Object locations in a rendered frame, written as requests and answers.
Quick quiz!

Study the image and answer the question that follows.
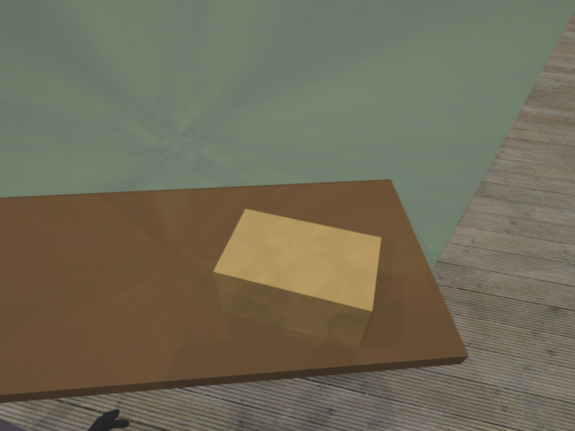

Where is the carton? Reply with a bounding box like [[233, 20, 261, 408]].
[[213, 209, 381, 348]]

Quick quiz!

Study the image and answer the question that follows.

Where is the table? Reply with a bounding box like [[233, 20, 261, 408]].
[[0, 180, 469, 431]]

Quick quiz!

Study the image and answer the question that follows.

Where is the left robot hand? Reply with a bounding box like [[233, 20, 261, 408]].
[[87, 409, 129, 431]]

